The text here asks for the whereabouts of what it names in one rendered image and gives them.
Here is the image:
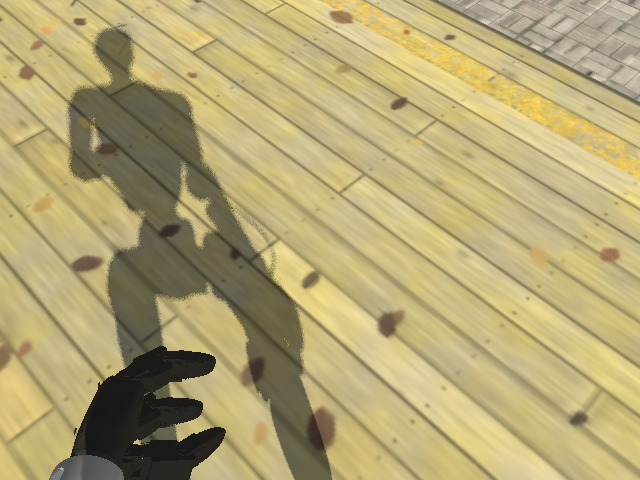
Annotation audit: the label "left robot forearm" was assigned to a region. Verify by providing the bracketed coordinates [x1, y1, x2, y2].
[49, 455, 124, 480]

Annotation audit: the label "robot left hand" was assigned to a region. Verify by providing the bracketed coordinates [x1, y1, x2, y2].
[70, 346, 226, 480]

